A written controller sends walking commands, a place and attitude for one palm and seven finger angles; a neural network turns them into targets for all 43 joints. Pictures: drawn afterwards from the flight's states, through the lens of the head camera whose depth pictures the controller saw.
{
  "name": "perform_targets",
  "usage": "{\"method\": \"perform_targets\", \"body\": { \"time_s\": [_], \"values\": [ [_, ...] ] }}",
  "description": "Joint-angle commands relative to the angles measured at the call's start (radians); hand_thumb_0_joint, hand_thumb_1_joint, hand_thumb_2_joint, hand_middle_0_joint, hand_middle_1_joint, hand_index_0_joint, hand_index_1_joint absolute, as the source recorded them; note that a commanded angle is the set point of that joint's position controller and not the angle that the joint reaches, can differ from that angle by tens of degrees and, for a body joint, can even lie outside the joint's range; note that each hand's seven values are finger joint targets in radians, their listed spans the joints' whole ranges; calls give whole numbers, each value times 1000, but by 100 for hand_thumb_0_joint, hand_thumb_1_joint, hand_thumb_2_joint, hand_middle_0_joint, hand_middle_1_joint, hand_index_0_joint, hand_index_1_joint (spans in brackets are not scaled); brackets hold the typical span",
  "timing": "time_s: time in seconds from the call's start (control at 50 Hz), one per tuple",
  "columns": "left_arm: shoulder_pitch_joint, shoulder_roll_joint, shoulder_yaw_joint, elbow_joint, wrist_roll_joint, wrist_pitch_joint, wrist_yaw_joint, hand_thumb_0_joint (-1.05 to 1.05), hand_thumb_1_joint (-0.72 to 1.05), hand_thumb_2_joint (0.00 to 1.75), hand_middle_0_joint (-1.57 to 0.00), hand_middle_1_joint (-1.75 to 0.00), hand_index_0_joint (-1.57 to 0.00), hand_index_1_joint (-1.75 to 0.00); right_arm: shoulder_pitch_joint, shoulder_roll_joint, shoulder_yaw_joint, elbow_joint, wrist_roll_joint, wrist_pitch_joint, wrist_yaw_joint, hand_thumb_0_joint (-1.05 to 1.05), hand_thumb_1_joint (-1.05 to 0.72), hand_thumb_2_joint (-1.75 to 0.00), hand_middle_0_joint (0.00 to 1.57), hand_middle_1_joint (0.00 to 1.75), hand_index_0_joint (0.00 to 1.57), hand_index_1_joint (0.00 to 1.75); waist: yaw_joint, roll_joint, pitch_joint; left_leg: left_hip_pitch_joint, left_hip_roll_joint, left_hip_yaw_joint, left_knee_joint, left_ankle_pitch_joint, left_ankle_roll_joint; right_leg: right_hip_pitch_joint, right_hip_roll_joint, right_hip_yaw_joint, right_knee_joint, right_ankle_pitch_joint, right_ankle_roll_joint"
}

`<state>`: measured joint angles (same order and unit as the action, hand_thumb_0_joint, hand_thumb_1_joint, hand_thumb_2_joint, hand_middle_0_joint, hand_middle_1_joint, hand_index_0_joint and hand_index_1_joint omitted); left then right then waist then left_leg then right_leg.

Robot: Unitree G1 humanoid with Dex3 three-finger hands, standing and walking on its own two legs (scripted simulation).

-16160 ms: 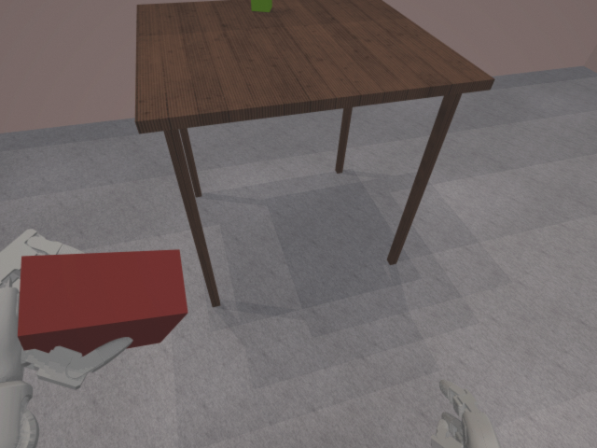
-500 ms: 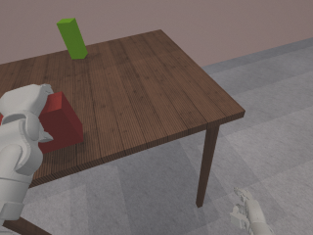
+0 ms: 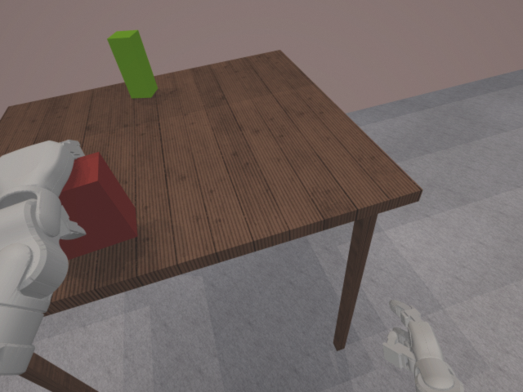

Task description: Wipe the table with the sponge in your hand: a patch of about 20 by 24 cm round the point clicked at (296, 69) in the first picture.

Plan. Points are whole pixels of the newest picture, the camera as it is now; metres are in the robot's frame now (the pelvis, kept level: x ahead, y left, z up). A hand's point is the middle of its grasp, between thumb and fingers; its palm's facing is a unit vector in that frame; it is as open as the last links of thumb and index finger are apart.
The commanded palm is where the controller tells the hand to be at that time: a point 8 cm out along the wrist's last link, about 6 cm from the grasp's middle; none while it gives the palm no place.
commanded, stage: move the sponge above the wiping area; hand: left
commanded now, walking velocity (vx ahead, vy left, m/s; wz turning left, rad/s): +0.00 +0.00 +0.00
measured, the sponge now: (81, 219) +0.28 +0.33 +0.14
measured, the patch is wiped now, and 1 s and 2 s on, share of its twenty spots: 0.00 0.00 0.00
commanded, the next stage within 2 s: lower the sponge onto the table in 0.70 s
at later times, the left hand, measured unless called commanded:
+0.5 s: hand (66, 191) +0.29 +0.33 +0.20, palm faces +0.10 -0.01 -0.99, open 10.5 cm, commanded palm +0.24 +0.33 +0.28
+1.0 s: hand (54, 197) +0.27 +0.34 +0.20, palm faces +0.09 -0.02 -1.00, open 10.5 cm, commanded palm +0.23 +0.33 +0.28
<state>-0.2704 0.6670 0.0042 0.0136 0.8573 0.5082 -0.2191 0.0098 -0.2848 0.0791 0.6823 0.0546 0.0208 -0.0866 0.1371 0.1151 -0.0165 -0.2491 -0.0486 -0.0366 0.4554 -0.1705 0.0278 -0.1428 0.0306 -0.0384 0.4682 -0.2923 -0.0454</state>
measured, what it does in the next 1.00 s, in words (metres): stands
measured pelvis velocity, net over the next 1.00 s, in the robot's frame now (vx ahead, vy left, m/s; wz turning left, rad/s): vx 0.00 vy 0.00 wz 0.00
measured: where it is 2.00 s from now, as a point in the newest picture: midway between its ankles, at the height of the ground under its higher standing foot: outside the picture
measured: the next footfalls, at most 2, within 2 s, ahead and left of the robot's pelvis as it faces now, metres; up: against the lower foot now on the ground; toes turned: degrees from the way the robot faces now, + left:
none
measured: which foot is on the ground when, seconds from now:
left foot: down 0.00-1.00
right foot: down 0.00-1.00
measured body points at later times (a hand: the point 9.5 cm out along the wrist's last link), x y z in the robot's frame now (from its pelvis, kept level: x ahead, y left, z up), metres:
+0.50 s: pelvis +0.00 +0.00 +0.00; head -0.01 -0.04 +0.45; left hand +0.28 +0.33 +0.25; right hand +0.24 -0.20 -0.09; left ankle +0.05 +0.10 -0.74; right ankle -0.02 -0.09 -0.74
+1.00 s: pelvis +0.00 +0.00 +0.00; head -0.02 -0.04 +0.45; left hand +0.26 +0.33 +0.25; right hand +0.25 -0.20 -0.08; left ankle +0.05 +0.10 -0.74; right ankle -0.02 -0.09 -0.74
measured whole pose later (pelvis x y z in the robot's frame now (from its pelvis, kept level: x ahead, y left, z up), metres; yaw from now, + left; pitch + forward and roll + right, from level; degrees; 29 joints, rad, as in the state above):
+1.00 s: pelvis +0.00 +0.00 +0.00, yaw +0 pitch -3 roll +0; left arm -0.27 0.70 0.01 -0.01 0.86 0.48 -0.26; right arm 0.01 -0.28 0.08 0.68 0.05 0.02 -0.10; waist 0.15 0.11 -0.01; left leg -0.24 -0.04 -0.04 0.46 -0.17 0.02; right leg -0.13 0.04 -0.04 0.46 -0.29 -0.05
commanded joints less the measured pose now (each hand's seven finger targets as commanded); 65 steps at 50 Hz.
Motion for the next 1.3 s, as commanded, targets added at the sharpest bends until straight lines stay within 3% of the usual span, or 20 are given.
{"method": "perform_targets", "body": {
  "time_s": [0.0,0.08,0.12,0.18,0.28,0.32,0.38,0.42,0.46,0.52,0.68,0.72,0.78,0.82,0.96,1.02,1.12,1.18,1.22,1.28],
  "values": [
    [-377,300,132,-174,50,-21,30,0,10,130,-120,-160,-120,-160,-206,-88,-37,-167,0,-49,-16,0,-90,-90,20,30,20,30,-19,-31,-231,145,-2,4,-50,171,11,-17,-5,38,-79,190,0],
    [-361,353,193,-163,56,-33,41,0,10,130,-120,-160,-120,-160,-193,-92,-39,-158,-6,-53,-13,0,-90,-90,20,30,20,30,2,-38,-271,150,-1,0,-44,195,10,20,-8,47,-72,210,-7],
    [-389,361,199,-209,63,-25,42,0,10,130,-120,-160,-120,-160,-217,-84,-30,-177,-2,-55,-6,0,-90,-90,20,30,20,30,7,20,-284,164,3,2,-41,191,5,19,-4,61,-70,197,-15],
    [-343,317,169,-129,46,-16,40,0,10,130,-120,-160,-120,-160,-209,-87,-32,-162,-1,-43,-4,0,-90,-90,20,30,20,30,0,-39,-215,119,2,2,-61,164,1,5,-6,36,-80,181,-4],
    [-367,325,160,-133,48,-9,24,0,10,130,-120,-160,-120,-160,-205,-91,-37,-164,0,-49,-9,0,-90,-90,20,30,20,30,-5,-32,-241,131,2,3,-54,157,7,7,-8,44,-80,178,-3],
    [-399,316,146,-215,55,-12,16,0,10,130,-120,-160,-120,-160,-224,-80,-28,-188,7,-58,-6,0,-90,-90,20,30,20,30,-4,31,-276,167,7,-2,-50,157,8,4,-5,52,-75,161,-12],
    [-351,325,164,-175,48,-22,19,0,10,130,-120,-160,-120,-160,-200,-90,-38,-167,-2,-56,-9,0,-90,-90,20,30,20,30,-4,-42,-247,142,4,-7,-56,168,9,6,-5,39,-76,182,-4],
    [-393,368,198,-200,59,-22,26,0,10,130,-120,-160,-120,-160,-214,-86,-31,-176,3,-63,-9,0,-90,-90,20,30,20,30,1,1,-259,158,10,-2,-50,144,8,1,-7,58,-79,148,-11],
    [-376,344,190,-157,46,-28,36,0,10,130,-120,-160,-120,-160,-200,-81,-33,-155,-1,-61,-9,0,-90,-90,20,30,20,30,-2,-38,-239,139,5,-2,-50,166,7,5,-5,45,-75,172,-7],
    [-382,356,200,-218,49,-18,41,0,10,130,-120,-160,-120,-160,-225,-85,-31,-178,1,-61,-5,0,-90,-90,20,30,20,30,11,25,-272,158,4,0,-46,164,4,16,-7,64,-74,173,-14],
    [-263,344,203,-204,24,21,23,0,10,130,-120,-160,-120,-160,-232,-89,-37,-171,0,-40,-2,0,-90,-90,20,30,20,30,11,-59,-238,127,1,10,-44,190,6,33,-13,52,-69,236,2],
    [-312,370,211,-227,36,28,13,0,10,130,-120,-160,-120,-160,-246,-88,-30,-183,7,-44,-3,0,-90,-90,20,30,20,30,6,-12,-237,148,6,10,-36,165,6,10,-10,74,-78,202,-5],
    [-324,347,176,-144,35,17,0,0,10,130,-120,-160,-120,-160,-225,-94,-35,-162,2,-40,-15,0,-90,-90,20,30,20,30,-10,-68,-195,124,2,11,-44,145,9,-8,-13,55,-88,191,5],
    [-380,368,179,-222,47,1,-7,0,10,130,-120,-160,-120,-160,-238,-86,-26,-187,7,-52,-17,0,-90,-90,20,30,20,30,-8,10,-240,162,5,6,-36,135,11,-8,-13,73,-87,164,-6],
    [-364,339,172,-191,37,-48,9,0,10,130,-120,-160,-120,-160,-206,-77,-29,-165,-4,-61,-21,0,-90,-90,20,30,20,30,-6,-11,-232,154,2,-3,-36,176,8,7,-11,55,-81,195,-8],
    [-366,396,229,-209,45,-41,22,0,10,130,-120,-160,-120,-160,-223,-85,-32,-177,-1,-59,-18,0,-90,-90,20,30,20,30,9,17,-246,159,7,0,-38,148,4,9,-12,80,-88,168,-15],
    [-333,337,191,-207,38,-18,29,0,10,130,-120,-160,-120,-160,-231,-81,-32,-182,3,-56,-8,0,-90,-90,20,30,20,30,7,24,-245,155,10,1,-47,155,1,11,-9,67,-82,173,-15],
    [-275,317,173,-156,31,-4,19,0,10,130,-120,-160,-120,-160,-222,-90,-37,-168,-1,-43,-9,0,-90,-90,20,30,20,30,2,-64,-213,122,5,6,-53,150,3,15,-12,50,-86,189,-1],
    [-323,347,188,-205,44,-4,18,0,10,130,-120,-160,-120,-160,-236,-87,-30,-184,3,-50,-8,0,-90,-90,20,30,20,30,5,2,-236,145,10,3,-49,132,3,8,-10,71,-86,158,-11],
    [-254,336,194,-206,35,-26,18,0,10,130,-120,-160,-120,-160,-221,-89,-38,-174,-3,-47,-11,0,-90,-90,20,30,20,30,6,-53,-238,137,2,4,-46,161,8,20,-9,52,-80,192,-2]
  ]
}}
